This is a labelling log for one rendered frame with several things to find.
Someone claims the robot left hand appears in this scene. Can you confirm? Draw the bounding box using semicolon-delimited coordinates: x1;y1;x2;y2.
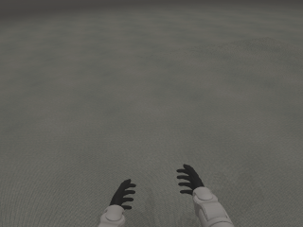
110;179;136;210

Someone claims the robot right hand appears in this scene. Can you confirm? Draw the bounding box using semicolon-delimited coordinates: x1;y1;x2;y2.
176;164;205;196

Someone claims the robot left forearm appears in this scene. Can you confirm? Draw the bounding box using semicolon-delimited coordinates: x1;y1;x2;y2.
98;204;126;227

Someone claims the robot right forearm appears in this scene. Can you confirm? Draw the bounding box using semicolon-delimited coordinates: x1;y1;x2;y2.
192;186;235;227

